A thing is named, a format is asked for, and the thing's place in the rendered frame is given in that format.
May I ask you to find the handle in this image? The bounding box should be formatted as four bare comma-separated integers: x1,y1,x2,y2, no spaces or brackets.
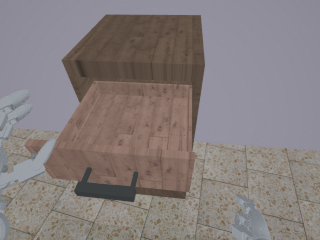
74,167,138,202

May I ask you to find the robot right hand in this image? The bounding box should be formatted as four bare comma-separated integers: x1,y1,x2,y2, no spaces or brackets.
231,194,271,240

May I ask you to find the robot left forearm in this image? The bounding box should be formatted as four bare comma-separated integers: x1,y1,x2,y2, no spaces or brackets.
0,199,10,240

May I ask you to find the cabinet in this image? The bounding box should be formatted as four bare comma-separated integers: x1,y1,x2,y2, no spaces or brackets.
61,14,205,199

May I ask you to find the robot left hand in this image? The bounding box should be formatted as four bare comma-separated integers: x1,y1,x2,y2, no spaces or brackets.
0,89,57,198

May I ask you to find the drawer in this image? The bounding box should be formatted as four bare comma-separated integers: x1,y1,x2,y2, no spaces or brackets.
24,81,195,192

